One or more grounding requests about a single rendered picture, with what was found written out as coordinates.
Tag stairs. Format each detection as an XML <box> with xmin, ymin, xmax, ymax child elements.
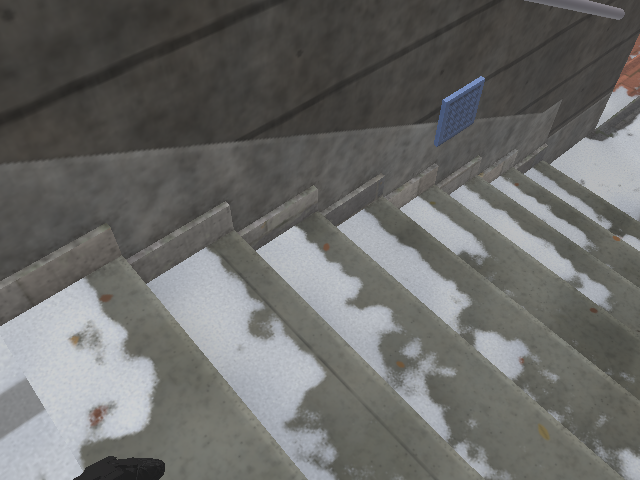
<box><xmin>595</xmin><ymin>34</ymin><xmax>640</xmax><ymax>129</ymax></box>
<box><xmin>146</xmin><ymin>160</ymin><xmax>640</xmax><ymax>480</ymax></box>

